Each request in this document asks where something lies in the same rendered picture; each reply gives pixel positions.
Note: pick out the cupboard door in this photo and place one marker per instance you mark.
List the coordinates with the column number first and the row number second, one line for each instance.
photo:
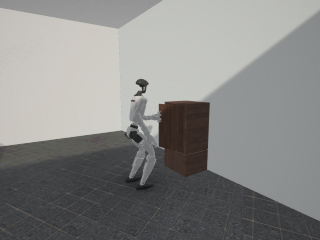
column 172, row 127

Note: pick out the handle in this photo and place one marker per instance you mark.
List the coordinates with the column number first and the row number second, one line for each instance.
column 158, row 114

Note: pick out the left robot forearm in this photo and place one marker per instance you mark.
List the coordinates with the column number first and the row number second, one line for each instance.
column 149, row 117

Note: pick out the right robot hand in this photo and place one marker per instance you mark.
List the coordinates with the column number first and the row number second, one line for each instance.
column 149, row 140

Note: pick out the right robot forearm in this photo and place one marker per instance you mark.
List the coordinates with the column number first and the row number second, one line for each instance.
column 142, row 125

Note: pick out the robot left foot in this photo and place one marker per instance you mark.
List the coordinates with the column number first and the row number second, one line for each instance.
column 135, row 178

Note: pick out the left robot hand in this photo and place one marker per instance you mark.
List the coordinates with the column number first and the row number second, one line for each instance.
column 155, row 117

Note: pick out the robot right upper arm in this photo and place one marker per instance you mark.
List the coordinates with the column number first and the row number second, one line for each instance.
column 142, row 101

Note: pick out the right robot shin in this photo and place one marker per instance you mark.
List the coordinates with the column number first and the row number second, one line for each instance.
column 148, row 167

